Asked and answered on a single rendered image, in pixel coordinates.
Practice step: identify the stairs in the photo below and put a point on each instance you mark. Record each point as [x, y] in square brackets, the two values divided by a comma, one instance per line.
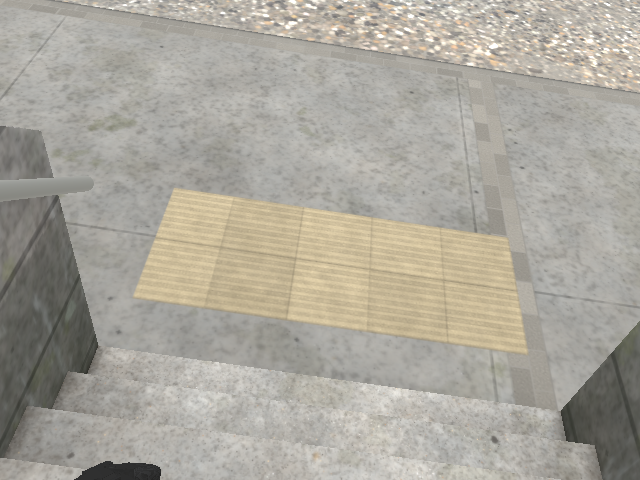
[204, 420]

